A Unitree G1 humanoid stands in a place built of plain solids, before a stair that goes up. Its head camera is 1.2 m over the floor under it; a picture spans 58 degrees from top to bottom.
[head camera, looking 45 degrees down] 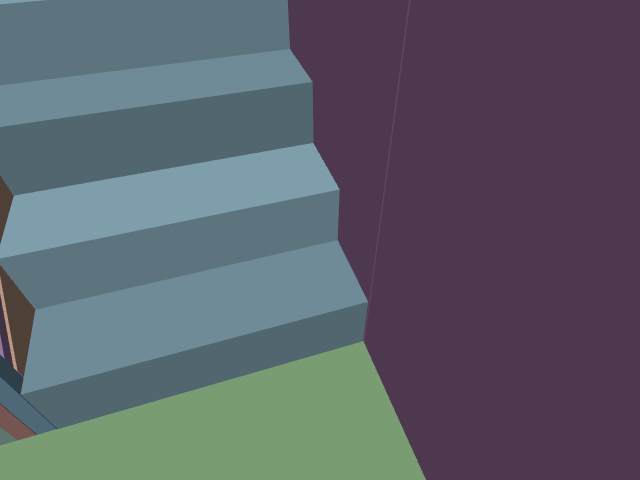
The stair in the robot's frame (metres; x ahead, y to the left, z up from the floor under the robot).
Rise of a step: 0.21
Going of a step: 0.26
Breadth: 0.90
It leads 18 degrees to the left of straight ahead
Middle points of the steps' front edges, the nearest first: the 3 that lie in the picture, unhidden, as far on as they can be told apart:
0.61 0.29 0.21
0.86 0.37 0.42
1.10 0.45 0.63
